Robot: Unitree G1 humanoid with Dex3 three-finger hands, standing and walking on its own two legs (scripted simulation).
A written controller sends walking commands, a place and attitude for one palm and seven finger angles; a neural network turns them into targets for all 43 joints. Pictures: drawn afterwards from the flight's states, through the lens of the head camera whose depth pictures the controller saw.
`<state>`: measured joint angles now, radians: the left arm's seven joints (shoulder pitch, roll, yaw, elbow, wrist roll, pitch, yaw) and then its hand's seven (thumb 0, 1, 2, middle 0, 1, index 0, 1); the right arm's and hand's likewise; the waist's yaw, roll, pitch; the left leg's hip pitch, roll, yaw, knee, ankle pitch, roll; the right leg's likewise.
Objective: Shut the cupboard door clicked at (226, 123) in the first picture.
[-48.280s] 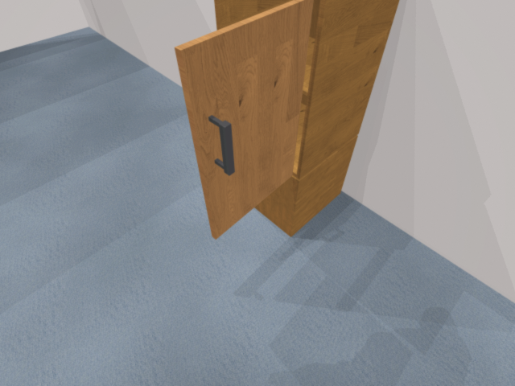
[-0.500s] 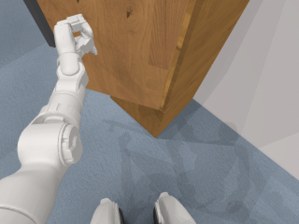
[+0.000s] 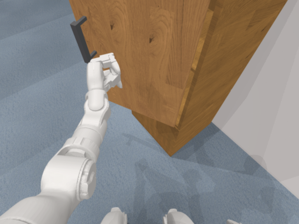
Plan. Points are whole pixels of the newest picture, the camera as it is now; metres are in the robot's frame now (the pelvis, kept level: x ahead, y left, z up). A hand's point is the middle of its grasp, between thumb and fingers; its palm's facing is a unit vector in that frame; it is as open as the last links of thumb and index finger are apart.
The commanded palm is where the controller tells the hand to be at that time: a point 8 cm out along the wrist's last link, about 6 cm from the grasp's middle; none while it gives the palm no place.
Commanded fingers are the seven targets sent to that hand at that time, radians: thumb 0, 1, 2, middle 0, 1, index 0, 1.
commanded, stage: draw the hand back to the body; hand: left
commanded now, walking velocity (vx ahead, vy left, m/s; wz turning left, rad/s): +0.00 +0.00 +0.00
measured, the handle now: (85, 41) +0.66 +0.17 +0.08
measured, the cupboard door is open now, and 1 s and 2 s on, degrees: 26 26 26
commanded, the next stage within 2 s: step back with the hand held close in 1.54 s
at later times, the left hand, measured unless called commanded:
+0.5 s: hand (70, 106) +0.36 +0.14 +0.15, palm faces +0.05 -1.00 -0.04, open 3.1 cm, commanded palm +0.31 +0.20 +0.16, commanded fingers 0.00 0.90 0.90 -1.08 -1.26 -1.08 -1.26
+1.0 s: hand out of the picture +0.23 +0.26 +0.20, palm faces +0.34 -0.89 -0.31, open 4.8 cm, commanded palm +0.18 +0.31 +0.22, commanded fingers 0.00 0.90 0.90 -0.39 -0.51 -0.39 -0.51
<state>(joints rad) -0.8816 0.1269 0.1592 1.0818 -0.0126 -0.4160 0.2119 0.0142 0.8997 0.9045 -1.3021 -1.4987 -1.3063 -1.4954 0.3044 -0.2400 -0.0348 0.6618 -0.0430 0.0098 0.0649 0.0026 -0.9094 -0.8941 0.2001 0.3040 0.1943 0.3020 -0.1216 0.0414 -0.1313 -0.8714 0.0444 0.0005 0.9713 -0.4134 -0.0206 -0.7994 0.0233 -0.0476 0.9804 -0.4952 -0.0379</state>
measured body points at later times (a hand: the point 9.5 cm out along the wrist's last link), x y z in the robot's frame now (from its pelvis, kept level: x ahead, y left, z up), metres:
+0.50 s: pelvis +0.00 +0.01 +0.04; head +0.01 -0.01 +0.49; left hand +0.35 +0.20 +0.16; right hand +0.11 -0.25 -0.07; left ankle +0.02 +0.13 -0.68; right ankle -0.02 -0.09 -0.68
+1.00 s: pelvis +0.01 +0.03 +0.07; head -0.02 +0.01 +0.52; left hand +0.21 +0.31 +0.22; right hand +0.21 -0.17 -0.02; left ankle +0.02 +0.13 -0.68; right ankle -0.02 -0.09 -0.68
